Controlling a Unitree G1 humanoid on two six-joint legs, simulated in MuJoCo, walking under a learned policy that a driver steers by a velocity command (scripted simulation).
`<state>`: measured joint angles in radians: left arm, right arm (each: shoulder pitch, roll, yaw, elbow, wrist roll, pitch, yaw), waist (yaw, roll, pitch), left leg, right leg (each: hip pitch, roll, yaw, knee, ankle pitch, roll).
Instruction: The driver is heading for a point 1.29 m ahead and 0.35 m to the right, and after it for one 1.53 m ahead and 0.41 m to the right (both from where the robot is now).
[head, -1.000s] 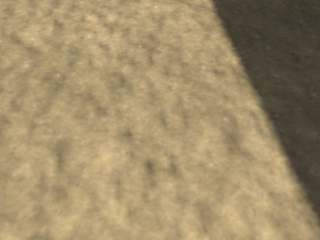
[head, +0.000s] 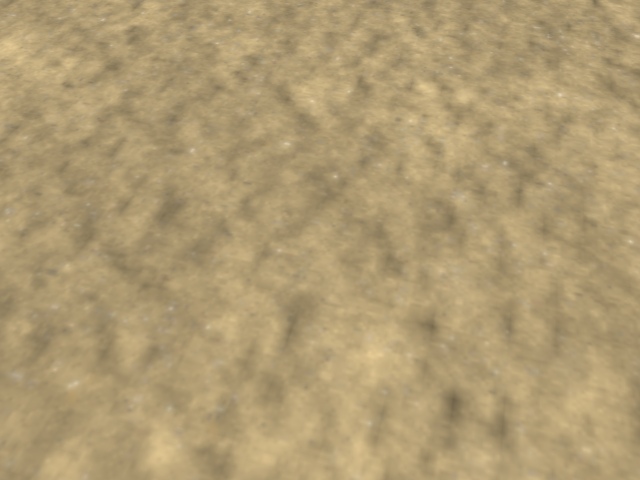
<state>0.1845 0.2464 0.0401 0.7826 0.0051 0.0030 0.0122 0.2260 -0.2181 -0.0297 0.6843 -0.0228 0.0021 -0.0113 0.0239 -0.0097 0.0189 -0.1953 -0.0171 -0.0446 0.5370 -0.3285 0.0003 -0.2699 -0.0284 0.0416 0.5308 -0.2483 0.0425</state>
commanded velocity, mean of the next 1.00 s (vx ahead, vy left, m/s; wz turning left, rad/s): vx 0.07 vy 0.00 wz -0.44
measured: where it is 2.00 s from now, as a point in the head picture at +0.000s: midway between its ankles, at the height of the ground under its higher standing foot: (503, 365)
